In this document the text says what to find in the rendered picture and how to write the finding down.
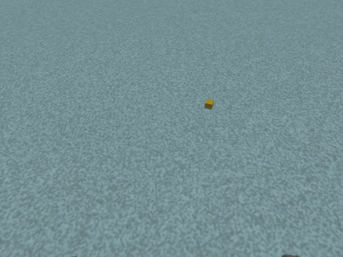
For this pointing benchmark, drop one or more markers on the small box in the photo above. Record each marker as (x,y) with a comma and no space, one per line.
(209,103)

